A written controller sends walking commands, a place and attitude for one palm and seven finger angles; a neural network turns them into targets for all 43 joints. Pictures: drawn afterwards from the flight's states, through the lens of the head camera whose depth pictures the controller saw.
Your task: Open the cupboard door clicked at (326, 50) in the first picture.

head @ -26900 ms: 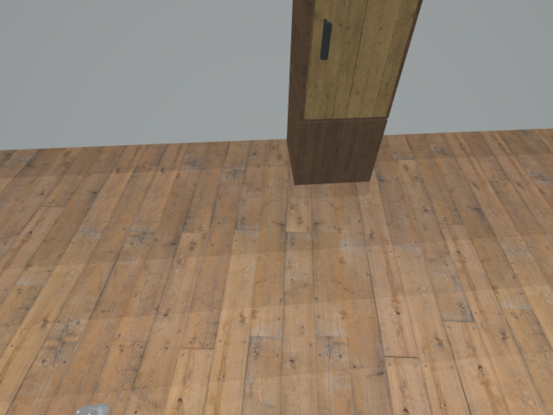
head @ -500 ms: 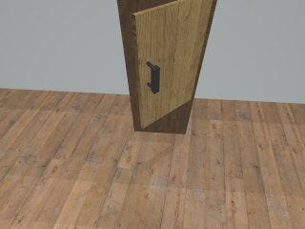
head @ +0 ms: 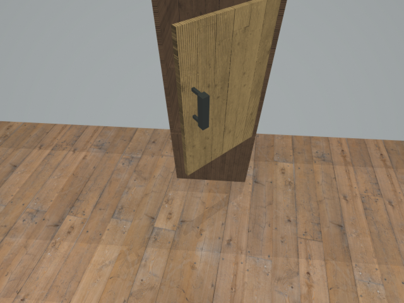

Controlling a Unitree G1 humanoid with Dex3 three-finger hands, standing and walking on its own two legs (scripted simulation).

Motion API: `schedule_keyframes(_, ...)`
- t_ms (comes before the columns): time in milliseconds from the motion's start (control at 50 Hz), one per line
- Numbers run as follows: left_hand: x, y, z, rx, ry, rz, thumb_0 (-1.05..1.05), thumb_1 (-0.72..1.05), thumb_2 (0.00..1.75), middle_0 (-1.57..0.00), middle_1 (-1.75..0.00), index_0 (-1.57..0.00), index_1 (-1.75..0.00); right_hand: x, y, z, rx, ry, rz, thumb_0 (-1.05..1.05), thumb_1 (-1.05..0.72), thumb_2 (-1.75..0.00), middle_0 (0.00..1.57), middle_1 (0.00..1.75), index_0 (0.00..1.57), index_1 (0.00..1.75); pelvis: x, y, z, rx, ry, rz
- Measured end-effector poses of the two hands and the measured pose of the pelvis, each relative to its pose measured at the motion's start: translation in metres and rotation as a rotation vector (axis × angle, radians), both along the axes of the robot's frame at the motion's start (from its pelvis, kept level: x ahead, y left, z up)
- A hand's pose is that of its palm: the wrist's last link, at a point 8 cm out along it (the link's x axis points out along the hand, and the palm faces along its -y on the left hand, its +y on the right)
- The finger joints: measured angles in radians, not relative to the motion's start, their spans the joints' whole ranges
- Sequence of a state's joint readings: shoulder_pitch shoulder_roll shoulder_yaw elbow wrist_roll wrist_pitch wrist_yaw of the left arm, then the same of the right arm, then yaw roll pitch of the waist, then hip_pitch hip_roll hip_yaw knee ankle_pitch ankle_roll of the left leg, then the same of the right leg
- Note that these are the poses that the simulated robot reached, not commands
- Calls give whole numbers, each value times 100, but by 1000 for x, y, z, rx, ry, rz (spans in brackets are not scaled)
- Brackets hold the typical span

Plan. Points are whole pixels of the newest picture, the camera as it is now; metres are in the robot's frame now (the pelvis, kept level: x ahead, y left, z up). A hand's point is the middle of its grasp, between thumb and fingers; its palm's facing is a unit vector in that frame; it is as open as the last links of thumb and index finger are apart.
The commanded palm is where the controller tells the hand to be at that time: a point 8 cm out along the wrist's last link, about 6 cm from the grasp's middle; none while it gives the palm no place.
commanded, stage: walk to a spot facing it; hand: left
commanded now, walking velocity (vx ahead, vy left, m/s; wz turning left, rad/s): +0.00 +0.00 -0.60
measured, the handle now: (199, 108) +0.65 +0.04 +0.00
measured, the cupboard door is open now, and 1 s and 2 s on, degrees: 42 42 42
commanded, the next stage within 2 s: none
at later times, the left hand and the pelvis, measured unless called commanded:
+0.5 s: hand out of the picture +0.05 +0.18 -0.17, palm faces -0.17 -0.94 -0.30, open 7.4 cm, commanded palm none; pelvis -0.03 -0.02 -0.02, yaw -14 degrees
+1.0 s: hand (143, 299) +0.16 +0.15 -0.17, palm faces -0.45 -0.86 -0.24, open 7.4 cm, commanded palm none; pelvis -0.03 +0.00 -0.01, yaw -32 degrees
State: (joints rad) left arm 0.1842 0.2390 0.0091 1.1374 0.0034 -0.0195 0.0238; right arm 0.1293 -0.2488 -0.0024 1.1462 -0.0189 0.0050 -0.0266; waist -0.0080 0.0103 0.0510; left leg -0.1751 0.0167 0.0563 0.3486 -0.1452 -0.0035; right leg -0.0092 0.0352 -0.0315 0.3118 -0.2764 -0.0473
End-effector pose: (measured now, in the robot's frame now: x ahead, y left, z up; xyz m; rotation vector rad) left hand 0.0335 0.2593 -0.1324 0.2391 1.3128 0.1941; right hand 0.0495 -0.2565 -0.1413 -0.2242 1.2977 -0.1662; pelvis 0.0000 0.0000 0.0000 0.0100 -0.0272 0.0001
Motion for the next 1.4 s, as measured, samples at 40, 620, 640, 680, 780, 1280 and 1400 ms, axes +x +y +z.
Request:
schedule_keyframes(40, 1, -1, -1, 0, 3, -1, 1, 91, 89, -20, -30, -20, -30, -1, 0, -1, -3, -2, -14, 1, -91, -90, 20, 30, 20, 29, 0, 0, -1, -2, 2, -14)
schedule_keyframes(620, 30, -47, 2, 9, 49, -255, 1, 91, 89, -20, -30, -20, -30, -69, -29, -6, 22, -91, -350, 1, -91, -90, 20, 30, 20, 29, -29, -23, -5, 43, 30, -340)
schedule_keyframes(640, 33, -47, 1, 6, 50, -266, 1, 91, 89, -20, -30, -20, -30, -65, -29, -3, 17, -111, -358, 1, -91, -90, 20, 30, 20, 29, -28, -22, -4, 43, 32, -354)
schedule_keyframes(680, 40, -47, 0, -2, 47, -287, 1, 90, 89, -20, -30, -20, -30, -58, -29, 2, 7, -145, -370, 1, -91, -90, 20, 30, 20, 29, -28, -19, -4, 41, 36, -379)
schedule_keyframes(780, 64, -41, -8, -25, 27, -339, 1, 90, 89, -20, -30, -20, -30, -48, -22, 14, -31, -215, -399, 1, -91, -90, 20, 30, 20, 29, -24, -6, -6, 30, 46, -438)
schedule_keyframes(1280, 167, -139, -6, -39, -91, -791, 1, 91, 89, -20, -30, -20, -30, -233, 1, -2, -61, -15, -786, 1, -91, -90, 20, 30, 20, 29, -38, -15, -15, 20, 22, -757)
schedule_keyframes(1400, 177, -153, -21, -94, -53, -854, 1, 90, 89, -20, -30, -20, -30, -232, 21, 5, -106, -75, -848, 1, -91, -90, 20, 30, 20, 29, -27, -6, -20, -2, 45, -834)
